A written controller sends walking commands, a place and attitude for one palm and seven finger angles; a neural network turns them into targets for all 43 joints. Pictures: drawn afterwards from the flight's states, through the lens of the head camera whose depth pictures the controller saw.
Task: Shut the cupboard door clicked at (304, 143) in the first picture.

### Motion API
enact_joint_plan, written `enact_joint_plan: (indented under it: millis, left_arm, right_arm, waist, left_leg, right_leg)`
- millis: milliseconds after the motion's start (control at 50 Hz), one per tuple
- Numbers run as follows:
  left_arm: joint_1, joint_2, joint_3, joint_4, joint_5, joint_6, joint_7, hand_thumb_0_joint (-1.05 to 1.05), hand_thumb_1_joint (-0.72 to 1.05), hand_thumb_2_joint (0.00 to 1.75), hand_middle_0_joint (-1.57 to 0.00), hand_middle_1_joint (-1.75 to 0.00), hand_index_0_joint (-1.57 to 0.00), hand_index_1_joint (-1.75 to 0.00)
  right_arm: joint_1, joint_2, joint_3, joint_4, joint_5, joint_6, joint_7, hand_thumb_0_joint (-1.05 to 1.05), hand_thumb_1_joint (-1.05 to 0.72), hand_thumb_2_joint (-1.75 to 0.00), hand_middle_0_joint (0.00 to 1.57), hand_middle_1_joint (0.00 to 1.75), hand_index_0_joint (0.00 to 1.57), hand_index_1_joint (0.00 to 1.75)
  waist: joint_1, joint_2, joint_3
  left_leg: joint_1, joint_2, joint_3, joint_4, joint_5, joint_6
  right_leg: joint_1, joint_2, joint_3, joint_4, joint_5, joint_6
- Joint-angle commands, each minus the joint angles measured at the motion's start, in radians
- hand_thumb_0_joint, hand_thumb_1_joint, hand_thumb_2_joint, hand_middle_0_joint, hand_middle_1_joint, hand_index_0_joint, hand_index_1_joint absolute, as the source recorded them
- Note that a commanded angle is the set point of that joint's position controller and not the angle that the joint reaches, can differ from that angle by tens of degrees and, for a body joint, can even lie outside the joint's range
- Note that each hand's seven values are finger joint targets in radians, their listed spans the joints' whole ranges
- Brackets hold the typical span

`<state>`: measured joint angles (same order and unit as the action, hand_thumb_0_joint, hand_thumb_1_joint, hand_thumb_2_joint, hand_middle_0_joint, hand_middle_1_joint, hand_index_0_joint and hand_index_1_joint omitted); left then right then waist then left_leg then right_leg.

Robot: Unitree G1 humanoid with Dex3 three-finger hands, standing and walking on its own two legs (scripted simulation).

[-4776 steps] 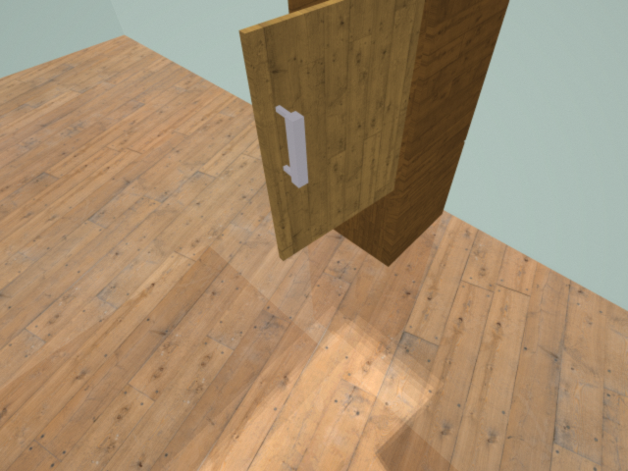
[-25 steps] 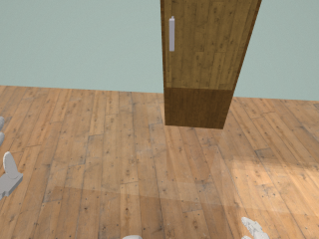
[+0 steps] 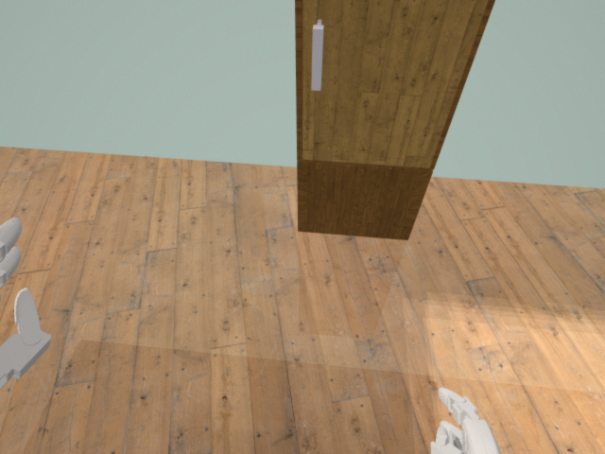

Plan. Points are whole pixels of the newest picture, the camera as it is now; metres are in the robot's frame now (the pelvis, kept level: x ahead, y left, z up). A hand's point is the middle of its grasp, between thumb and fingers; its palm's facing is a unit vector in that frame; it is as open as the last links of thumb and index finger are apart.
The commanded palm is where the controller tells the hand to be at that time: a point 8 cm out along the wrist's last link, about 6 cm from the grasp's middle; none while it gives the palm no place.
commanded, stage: stop stepping back and stand still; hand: left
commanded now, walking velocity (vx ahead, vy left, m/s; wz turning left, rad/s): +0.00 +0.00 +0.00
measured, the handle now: (317, 55) +1.03 +0.01 +0.03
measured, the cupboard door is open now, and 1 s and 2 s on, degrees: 0 0 0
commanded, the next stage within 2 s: let the arm hang, fingers relaxed in 0.16 s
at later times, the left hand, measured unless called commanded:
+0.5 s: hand out of the picture +0.10 +0.21 -0.13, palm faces -0.03 -0.97 -0.26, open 7.4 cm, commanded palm none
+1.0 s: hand out of the picture -0.09 +0.22 -0.16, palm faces +0.03 -0.97 -0.24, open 7.4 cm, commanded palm none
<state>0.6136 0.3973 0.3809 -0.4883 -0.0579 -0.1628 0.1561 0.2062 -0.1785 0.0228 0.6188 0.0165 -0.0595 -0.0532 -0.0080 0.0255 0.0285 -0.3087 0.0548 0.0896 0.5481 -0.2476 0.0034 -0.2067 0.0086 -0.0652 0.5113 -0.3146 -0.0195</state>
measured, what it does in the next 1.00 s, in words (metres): stands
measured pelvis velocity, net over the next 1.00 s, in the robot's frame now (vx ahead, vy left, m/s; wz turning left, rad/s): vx -0.04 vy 0.03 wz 0.00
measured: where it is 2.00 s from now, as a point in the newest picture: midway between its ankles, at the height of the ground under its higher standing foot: outside the picture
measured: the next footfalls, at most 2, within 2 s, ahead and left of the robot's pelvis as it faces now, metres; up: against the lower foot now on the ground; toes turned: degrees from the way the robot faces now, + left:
none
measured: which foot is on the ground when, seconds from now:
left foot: down 0.00-1.00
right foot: down 0.00-1.00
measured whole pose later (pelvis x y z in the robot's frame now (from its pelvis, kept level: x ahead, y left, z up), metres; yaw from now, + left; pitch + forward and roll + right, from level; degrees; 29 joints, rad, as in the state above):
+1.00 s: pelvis -0.04 +0.03 +0.01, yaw +0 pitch -2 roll -1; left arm 0.37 0.18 0.01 1.13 0.02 0.02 0.03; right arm 0.31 -0.16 0.00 1.10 -0.02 0.03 -0.02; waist 0.00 0.04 0.03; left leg -0.26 0.00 0.11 0.43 -0.14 0.06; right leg -0.18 -0.04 -0.05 0.44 -0.22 0.02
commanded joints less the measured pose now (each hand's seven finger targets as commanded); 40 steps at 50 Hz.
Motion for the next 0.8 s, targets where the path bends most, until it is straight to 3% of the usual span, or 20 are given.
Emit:
enact_joint_plan:
  millis: [0, 60, 120, 220, 240, 260, 280, 300, 340, 360, 400, 440, 480, 520, 600, 640, 700, 780]
  left_arm:
    - [-0.102, 0.233, 0.185, -0.284, 0.004, -0.078, 0.040, 0.00, 0.90, 0.90, -0.20, -0.30, -0.20, -0.30]
    - [-0.111, 0.240, 0.197, -0.260, 0.007, -0.077, 0.044, 0.00, 0.90, 0.90, -0.20, -0.30, -0.20, -0.30]
    - [-0.085, 0.182, 0.161, -0.178, 0.004, -0.071, 0.038, 0.00, 0.90, 0.90, -0.20, -0.30, -0.20, -0.30]
    - [-0.060, 0.151, 0.130, -0.115, 0.003, -0.061, 0.026, 0.00, 0.90, 0.90, -0.20, -0.30, -0.20, -0.30]
    - [-0.151, 0.026, -0.276, 0.569, 0.083, 0.080, -0.117, 0.00, 0.90, 0.90, -0.20, -0.30, -0.20, -0.30]
    - [-0.174, -0.004, -0.268, 0.598, 0.077, 0.150, -0.141, 0.00, 0.90, 0.90, -0.20, -0.30, -0.20, -0.30]
    - [-0.183, -0.007, -0.268, 0.597, 0.076, 0.169, -0.148, 0.00, 0.90, 0.90, -0.20, -0.30, -0.20, -0.30]
    - [-0.207, -0.022, -0.277, 0.641, 0.077, 0.167, -0.154, 0.00, 0.90, 0.90, -0.20, -0.30, -0.20, -0.30]
    - [-0.263, 0.001, -0.288, 0.746, 0.081, 0.161, -0.160, 0.00, 0.90, 0.90, -0.20, -0.30, -0.20, -0.30]
    - [-0.285, 0.014, -0.298, 0.804, 0.082, 0.156, -0.158, 0.00, 0.90, 0.90, -0.20, -0.30, -0.20, -0.30]
    - [-0.321, 0.010, -0.313, 0.924, 0.082, 0.156, -0.153, 0.00, 0.90, 0.90, -0.20, -0.30, -0.20, -0.30]
    - [-0.344, -0.010, -0.334, 1.037, 0.078, 0.164, -0.145, 0.00, 0.90, 0.90, -0.20, -0.30, -0.20, -0.30]
    - [-0.348, -0.022, -0.347, 1.125, 0.073, 0.171, -0.139, 0.00, 0.90, 0.90, -0.20, -0.30, -0.20, -0.30]
    - [-0.324, -0.036, -0.351, 1.221, 0.071, 0.171, -0.137, 0.00, 0.90, 0.90, -0.20, -0.30, -0.20, -0.30]
    - [-0.274, -0.072, -0.339, 1.359, 0.072, 0.173, -0.135, 0.00, 0.90, 0.90, -0.20, -0.30, -0.20, -0.30]
    - [-0.264, -0.073, -0.344, 1.412, 0.071, 0.172, -0.137, 0.00, 0.90, 0.90, -0.20, -0.30, -0.20, -0.30]
    - [-0.252, -0.090, -0.350, 1.474, 0.073, 0.170, -0.137, 0.00, 0.90, 0.90, -0.20, -0.30, -0.20, -0.30]
    - [-0.243, -0.103, -0.353, 1.531, 0.074, 0.165, -0.134, 0.00, 0.90, 0.90, -0.20, -0.30, -0.20, -0.30]
  right_arm:
    - [-0.083, -0.127, -0.052, -0.159, -0.002, -0.053, -0.030, 0.00, -0.90, -0.90, 0.20, 0.30, 0.20, 0.30]
    - [-0.084, -0.131, -0.053, -0.151, -0.001, -0.053, -0.033, 0.00, -0.90, -0.90, 0.20, 0.30, 0.20, 0.30]
    - [-0.068, -0.132, -0.056, -0.144, 0.004, -0.047, -0.026, 0.00, -0.90, -0.90, 0.20, 0.30, 0.20, 0.30]
    - [-0.069, -0.141, -0.061, -0.150, 0.009, -0.038, -0.019, 0.00, -0.90, -0.90, 0.20, 0.30, 0.20, 0.30]
    - [-0.150, -0.324, -0.087, 0.033, 0.003, -0.100, 0.072, 0.00, -0.90, -0.90, 0.20, 0.30, 0.20, 0.30]
    - [-0.075, -0.282, -0.101, 0.055, -0.005, -0.060, 0.069, 0.00, -0.90, -0.90, 0.20, 0.30, 0.20, 0.30]
    - [-0.055, -0.283, -0.093, 0.040, -0.008, -0.038, 0.065, 0.00, -0.90, -0.90, 0.20, 0.30, 0.20, 0.30]
    - [-0.057, -0.268, -0.080, 0.050, -0.016, -0.025, 0.064, 0.00, -0.90, -0.90, 0.20, 0.30, 0.20, 0.30]
    - [-0.067, -0.263, -0.063, 0.057, -0.024, 0.000, 0.064, 0.00, -0.90, -0.90, 0.20, 0.30, 0.20, 0.30]
    - [-0.066, -0.256, -0.059, 0.063, -0.027, 0.008, 0.064, 0.00, -0.90, -0.90, 0.20, 0.30, 0.20, 0.30]
    - [-0.037, -0.234, -0.050, 0.090, -0.034, 0.027, 0.062, 0.00, -0.90, -0.90, 0.20, 0.30, 0.20, 0.30]
    - [-0.015, -0.206, -0.042, 0.128, -0.041, 0.047, 0.061, 0.00, -0.90, -0.90, 0.20, 0.30, 0.20, 0.30]
    - [-0.016, -0.194, -0.033, 0.161, -0.042, 0.057, 0.061, 0.00, -0.90, -0.90, 0.20, 0.30, 0.20, 0.30]
    - [-0.024, -0.186, -0.029, 0.204, -0.042, 0.060, 0.056, 0.00, -0.90, -0.90, 0.20, 0.30, 0.20, 0.30]
    - [0.013, -0.151, -0.037, 0.272, -0.042, 0.072, 0.044, 0.00, -0.90, -0.90, 0.20, 0.30, 0.20, 0.30]
    - [0.037, -0.148, -0.043, 0.302, -0.039, 0.075, 0.040, 0.00, -0.90, -0.90, 0.20, 0.30, 0.20, 0.30]
    - [0.080, -0.143, -0.050, 0.341, -0.035, 0.076, 0.034, 0.00, -0.90, -0.90, 0.20, 0.30, 0.20, 0.30]
    - [0.128, -0.130, -0.054, 0.389, -0.032, 0.074, 0.030, 0.00, -0.90, -0.90, 0.20, 0.30, 0.20, 0.30]
  waist:
    - [0.001, 0.040, -0.188]
    - [0.005, 0.065, -0.161]
    - [0.000, 0.033, -0.139]
    - [0.000, 0.006, -0.105]
    - [-0.024, 0.037, -0.031]
    - [-0.016, 0.025, -0.096]
    - [-0.013, 0.044, -0.070]
    - [0.001, 0.024, -0.083]
    - [0.014, -0.097, -0.064]
    - [0.009, -0.170, -0.077]
    - [-0.006, -0.260, -0.098]
    - [-0.017, -0.209, -0.101]
    - [-0.013, -0.068, -0.091]
    - [0.001, 0.072, -0.068]
    - [0.009, 0.179, -0.023]
    - [0.009, 0.178, -0.010]
    - [0.005, 0.048, 0.012]
    - [-0.005, -0.036, 0.039]
  left_leg:
    - [0.119, 0.060, -0.085, -0.074, 0.284, 0.015]
    - [0.103, 0.066, -0.092, -0.086, 0.266, 0.016]
    - [0.086, 0.060, -0.080, -0.084, 0.243, 0.011]
    - [0.054, 0.062, -0.088, -0.106, 0.196, 0.010]
    - [-0.016, 0.076, -0.094, 0.012, 0.361, 0.013]
    - [0.032, 0.085, -0.083, -0.021, 0.343, 0.011]
    - [0.008, 0.099, -0.096, -0.044, 0.265, 0.020]
    - [-0.042, 0.109, -0.123, -0.061, 0.206, 0.039]
    - [-0.079, 0.093, -0.154, -0.078, 0.163, 0.050]
    - [-0.047, 0.079, -0.150, -0.058, 0.176, 0.042]
    - [0.028, 0.037, -0.124, -0.008, 0.190, 0.030]
    - [0.084, 0.023, -0.112, -0.015, 0.192, 0.021]
    - [0.091, 0.036, -0.125, -0.069, 0.187, 0.022]
    - [0.059, 0.048, -0.144, -0.136, 0.104, 0.027]
    - [0.000, 0.046, -0.159, -0.210, -0.111, 0.026]
    - [-0.012, 0.047, -0.172, -0.245, -0.185, 0.026]
    - [0.012, 0.055, -0.176, -0.252, -0.181, 0.030]
    - [0.054, 0.059, -0.168, -0.254, -0.151, 0.035]
  right_leg:
    - [0.067, -0.105, 0.114, -0.053, 0.411, 0.005]
    - [0.067, -0.090, 0.107, -0.073, 0.366, 0.011]
    - [0.069, -0.088, 0.114, -0.093, 0.360, 0.007]
    - [0.046, -0.081, 0.106, -0.114, 0.295, 0.010]
    - [-0.056, -0.145, 0.039, 0.014, 0.410, -0.003]
    - [-0.065, -0.130, 0.091, -0.018, 0.332, -0.005]
    - [-0.077, -0.115, 0.066, -0.013, 0.219, 0.002]
    - [-0.069, -0.102, 0.052, 0.010, 0.150, 0.003]
    - [-0.039, -0.095, 0.061, -0.006, 0.127, -0.002]
    - [-0.041, -0.113, 0.088, -0.027, 0.152, -0.015]
    - [-0.070, -0.160, 0.129, -0.057, 0.198, -0.041]
    - [-0.093, -0.170, 0.135, -0.072, 0.178, -0.045]
    - [-0.076, -0.143, 0.119, -0.076, 0.095, -0.026]
    - [-0.037, -0.115, 0.114, -0.092, 0.039, -0.012]
    - [0.007, -0.100, 0.097, -0.137, -0.007, -0.021]
    - [0.011, -0.093, 0.090, -0.149, -0.017, -0.023]
    - [-0.015, -0.094, 0.092, -0.176, -0.039, -0.019]
    - [-0.063, -0.097, 0.097, -0.200, -0.067, -0.018]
